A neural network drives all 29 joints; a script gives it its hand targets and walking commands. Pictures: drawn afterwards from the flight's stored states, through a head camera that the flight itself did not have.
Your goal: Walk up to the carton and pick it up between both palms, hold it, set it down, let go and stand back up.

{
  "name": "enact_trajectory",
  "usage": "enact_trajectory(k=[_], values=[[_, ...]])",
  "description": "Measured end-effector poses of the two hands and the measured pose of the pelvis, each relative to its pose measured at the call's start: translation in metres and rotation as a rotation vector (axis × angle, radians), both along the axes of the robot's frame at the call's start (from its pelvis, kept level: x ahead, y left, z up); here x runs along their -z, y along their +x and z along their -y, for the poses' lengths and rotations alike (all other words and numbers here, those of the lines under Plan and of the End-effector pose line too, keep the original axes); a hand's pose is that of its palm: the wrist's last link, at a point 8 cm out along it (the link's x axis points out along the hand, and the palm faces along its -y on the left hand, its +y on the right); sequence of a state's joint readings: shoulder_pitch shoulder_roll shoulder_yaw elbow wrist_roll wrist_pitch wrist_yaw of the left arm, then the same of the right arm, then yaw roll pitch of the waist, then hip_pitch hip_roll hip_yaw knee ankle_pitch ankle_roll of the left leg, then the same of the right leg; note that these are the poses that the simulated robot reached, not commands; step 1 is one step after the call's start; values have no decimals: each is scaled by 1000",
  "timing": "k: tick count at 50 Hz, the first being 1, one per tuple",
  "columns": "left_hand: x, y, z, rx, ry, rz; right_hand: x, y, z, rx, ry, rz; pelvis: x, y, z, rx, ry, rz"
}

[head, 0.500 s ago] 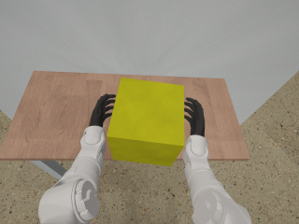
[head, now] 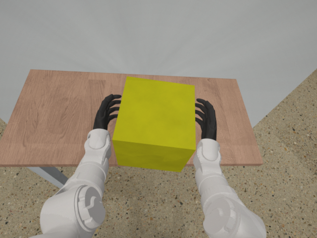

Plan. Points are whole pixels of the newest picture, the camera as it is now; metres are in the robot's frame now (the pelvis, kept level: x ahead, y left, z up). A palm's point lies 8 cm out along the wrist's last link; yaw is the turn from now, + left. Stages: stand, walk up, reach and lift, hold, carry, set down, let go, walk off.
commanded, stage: set down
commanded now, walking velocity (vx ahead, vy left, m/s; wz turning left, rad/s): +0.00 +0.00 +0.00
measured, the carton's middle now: (155, 126) +0.42 -0.01 -0.03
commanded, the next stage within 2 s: none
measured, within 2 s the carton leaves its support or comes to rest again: neither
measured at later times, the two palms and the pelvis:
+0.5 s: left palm (93, 120) +0.43 +0.16 -0.02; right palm (205, 126) +0.41 -0.15 -0.01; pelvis +0.00 +0.02 -0.03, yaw -3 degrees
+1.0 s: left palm (85, 149) +0.36 +0.17 -0.04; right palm (214, 153) +0.34 -0.17 -0.03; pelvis -0.02 +0.01 -0.03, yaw -2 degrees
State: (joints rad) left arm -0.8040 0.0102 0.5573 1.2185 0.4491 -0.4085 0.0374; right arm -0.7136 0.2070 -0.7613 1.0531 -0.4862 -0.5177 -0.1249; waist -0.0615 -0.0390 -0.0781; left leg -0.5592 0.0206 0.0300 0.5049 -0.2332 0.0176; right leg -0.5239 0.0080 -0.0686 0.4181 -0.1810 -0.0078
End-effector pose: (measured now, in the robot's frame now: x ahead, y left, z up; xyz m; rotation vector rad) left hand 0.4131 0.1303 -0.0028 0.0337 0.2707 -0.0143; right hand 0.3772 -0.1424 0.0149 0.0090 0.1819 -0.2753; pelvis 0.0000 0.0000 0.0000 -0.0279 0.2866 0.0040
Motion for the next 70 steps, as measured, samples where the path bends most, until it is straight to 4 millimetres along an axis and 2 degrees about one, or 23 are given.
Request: enact_trajectory(k=[8, 17, 23, 29, 35, 40, 44, 51, 60, 70], values=[[4, 3, 0, 0, 4, -9, 6, 2, 1, 0, 3, -24, 4, -1, -4, 8, -6, -22], [17, 13, -5, -9, 3, -57, 26, 13, 1, -42, 37, -106, 17, -1, -11, 24, -24, -106], [15, 22, -22, -28, 7, -43, 24, 28, 6, -73, 19, -75, 27, 0, -15, 37, -33, -141], [20, 13, -44, -26, 37, -43, 26, 28, 14, -79, -4, -57, 29, 0, -19, 30, -37, -139], [35, -6, -56, -23, 45, -48, 38, 13, 26, -78, -15, -68, 32, -2, -19, 22, -39, -143], [47, -24, -52, -2, 31, -45, 48, -6, 32, -85, -22, -72, 33, -7, -16, 18, -37, -140], [49, -38, -47, 7, 12, -35, 51, -22, 32, -97, -16, -60, 33, -12, -14, 21, -30, -127], [35, -55, -45, 9, -2, -11, 42, -44, 25, -98, 13, -36, 30, -23, -10, 20, -15, -72], [11, -84, -62, -13, -3, -3, 23, -72, 19, -87, 30, -27, 20, -36, -8, 10, -4, 48], [5, -121, -76, -39, -9, -9, 13, -103, 24, -64, 27, -47, 12, -44, -5, -3, 1, 163]])
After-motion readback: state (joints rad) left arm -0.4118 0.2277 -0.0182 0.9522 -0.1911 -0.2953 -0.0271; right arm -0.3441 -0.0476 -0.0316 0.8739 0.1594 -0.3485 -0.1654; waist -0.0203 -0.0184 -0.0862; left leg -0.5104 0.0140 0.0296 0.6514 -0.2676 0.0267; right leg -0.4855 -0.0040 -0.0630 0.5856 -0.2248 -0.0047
